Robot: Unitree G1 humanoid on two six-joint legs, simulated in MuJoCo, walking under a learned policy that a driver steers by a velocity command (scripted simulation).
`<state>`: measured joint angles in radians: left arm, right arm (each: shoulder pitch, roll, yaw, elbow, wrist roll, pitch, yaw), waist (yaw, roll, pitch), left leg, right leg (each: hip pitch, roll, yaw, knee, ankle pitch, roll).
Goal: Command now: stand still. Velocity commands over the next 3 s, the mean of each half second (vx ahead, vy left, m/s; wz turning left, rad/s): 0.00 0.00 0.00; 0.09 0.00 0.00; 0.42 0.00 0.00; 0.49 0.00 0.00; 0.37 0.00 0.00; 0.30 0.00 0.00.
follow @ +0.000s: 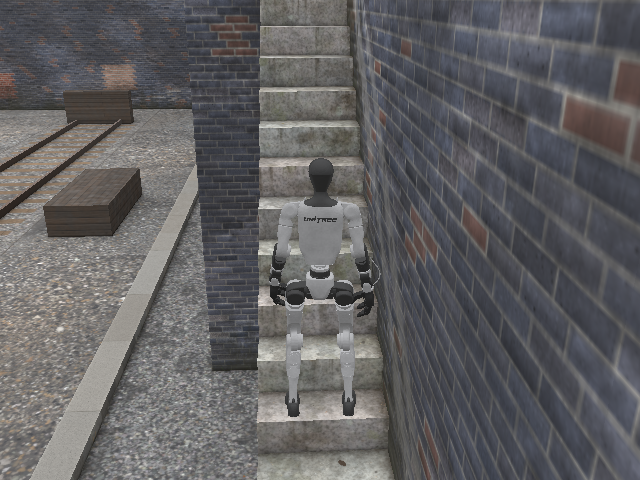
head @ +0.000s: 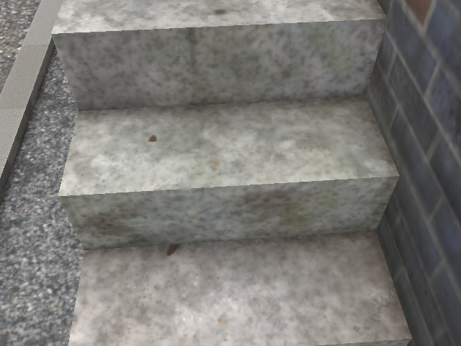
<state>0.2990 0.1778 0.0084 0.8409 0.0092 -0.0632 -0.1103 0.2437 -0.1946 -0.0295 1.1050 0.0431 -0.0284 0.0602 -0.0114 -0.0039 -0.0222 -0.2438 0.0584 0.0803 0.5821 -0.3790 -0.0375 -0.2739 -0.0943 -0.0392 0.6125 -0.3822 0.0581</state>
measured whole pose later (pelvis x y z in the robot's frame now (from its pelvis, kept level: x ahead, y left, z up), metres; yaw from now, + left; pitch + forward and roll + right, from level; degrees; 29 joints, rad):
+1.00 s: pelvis +0.01 +0.03 +0.00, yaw -2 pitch +2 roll +0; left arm 0.54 0.14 0.04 0.97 0.09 0.02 -0.07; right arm 0.40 -0.18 -0.03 1.14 -0.01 -0.08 0.00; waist 0.02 0.01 -0.05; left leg -0.22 0.02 0.10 0.58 -0.39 0.05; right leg -0.28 -0.11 0.00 0.64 -0.37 -0.07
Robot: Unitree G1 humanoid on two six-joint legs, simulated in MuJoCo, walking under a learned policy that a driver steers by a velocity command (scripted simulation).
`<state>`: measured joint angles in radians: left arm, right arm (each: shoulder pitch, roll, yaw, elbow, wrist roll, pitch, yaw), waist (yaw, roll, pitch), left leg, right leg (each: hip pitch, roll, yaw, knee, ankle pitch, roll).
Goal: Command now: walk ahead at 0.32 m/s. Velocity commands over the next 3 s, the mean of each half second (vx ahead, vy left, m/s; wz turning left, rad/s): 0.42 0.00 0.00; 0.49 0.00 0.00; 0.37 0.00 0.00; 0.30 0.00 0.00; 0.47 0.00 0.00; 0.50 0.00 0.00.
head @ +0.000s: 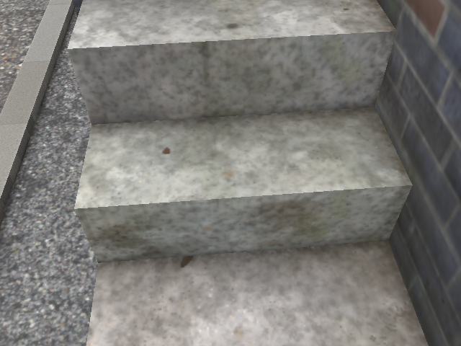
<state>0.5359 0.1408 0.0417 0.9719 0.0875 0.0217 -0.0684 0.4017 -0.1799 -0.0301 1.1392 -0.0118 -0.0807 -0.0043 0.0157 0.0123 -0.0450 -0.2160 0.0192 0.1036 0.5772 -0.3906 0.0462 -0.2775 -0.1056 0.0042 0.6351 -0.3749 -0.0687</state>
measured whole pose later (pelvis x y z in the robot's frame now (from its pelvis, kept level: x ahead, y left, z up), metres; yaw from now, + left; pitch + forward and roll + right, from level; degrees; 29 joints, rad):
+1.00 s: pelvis +0.36 -0.02 +0.28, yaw +1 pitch +9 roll +4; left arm 0.49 0.19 0.00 1.17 0.07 -0.11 -0.20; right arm -0.09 -0.14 0.05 0.80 -0.02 0.03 0.02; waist 0.04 -0.07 -0.16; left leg -0.89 -0.03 0.18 1.27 -0.53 0.13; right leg -0.26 -0.05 0.05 0.67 0.14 -0.13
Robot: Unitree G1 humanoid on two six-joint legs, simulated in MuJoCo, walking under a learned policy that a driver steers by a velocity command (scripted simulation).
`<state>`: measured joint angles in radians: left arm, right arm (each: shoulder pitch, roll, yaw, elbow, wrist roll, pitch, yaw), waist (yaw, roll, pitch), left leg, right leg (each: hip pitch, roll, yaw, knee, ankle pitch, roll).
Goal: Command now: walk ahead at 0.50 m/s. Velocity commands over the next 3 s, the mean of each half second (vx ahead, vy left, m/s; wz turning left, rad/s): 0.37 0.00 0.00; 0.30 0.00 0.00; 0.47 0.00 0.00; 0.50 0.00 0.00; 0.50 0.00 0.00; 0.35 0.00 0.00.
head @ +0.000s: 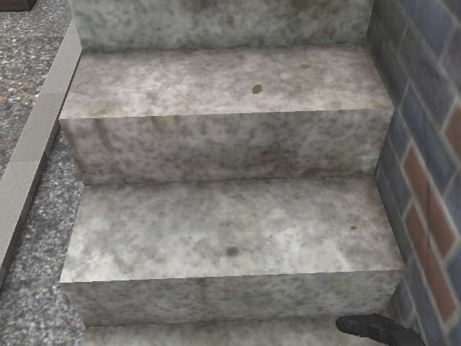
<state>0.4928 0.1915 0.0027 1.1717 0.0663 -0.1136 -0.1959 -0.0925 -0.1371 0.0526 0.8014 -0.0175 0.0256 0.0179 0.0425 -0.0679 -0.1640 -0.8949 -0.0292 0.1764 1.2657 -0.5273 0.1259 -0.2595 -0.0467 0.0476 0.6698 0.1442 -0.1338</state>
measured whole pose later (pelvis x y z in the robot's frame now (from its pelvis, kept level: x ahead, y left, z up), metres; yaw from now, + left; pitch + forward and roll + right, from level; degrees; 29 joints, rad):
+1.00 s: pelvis +0.31 +0.06 +0.31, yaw +1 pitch +4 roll +0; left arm 0.30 0.22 0.06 0.94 0.05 -0.05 -0.14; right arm 0.25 -0.19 -0.05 1.05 -0.02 -0.10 -0.01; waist 0.02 -0.02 -0.10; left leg -0.29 0.00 0.08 0.58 -0.37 0.05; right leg -0.48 -0.02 0.06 0.84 -0.33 -0.11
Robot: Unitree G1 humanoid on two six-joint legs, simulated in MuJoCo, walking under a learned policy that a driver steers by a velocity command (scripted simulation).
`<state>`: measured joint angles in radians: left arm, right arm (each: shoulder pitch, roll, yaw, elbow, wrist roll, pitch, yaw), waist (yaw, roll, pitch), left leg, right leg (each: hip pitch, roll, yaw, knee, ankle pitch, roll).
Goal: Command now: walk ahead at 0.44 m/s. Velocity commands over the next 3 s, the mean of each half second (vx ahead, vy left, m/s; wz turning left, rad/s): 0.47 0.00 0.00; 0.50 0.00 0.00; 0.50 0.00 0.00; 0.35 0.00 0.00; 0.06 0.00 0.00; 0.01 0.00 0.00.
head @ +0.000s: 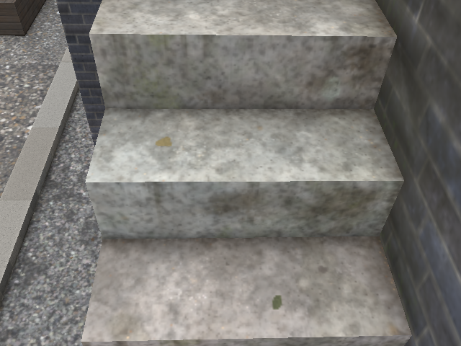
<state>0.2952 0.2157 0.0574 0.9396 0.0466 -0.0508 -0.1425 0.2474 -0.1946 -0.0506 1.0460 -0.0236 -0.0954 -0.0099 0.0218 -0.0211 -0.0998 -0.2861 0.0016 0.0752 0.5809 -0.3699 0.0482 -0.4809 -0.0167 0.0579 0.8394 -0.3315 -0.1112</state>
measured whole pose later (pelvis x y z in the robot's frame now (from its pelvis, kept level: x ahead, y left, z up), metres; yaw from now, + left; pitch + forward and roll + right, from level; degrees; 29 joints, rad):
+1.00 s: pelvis +0.43 +0.10 +0.31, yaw -1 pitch +1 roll +2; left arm 0.30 0.30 0.10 0.84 0.02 -0.11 0.00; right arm 0.21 -0.11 -0.03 0.81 -0.01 -0.07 0.02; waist 0.02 -0.06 -0.02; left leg -0.62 0.03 0.10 1.17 -0.56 0.01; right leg -0.63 0.08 0.12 1.87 -0.11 -0.07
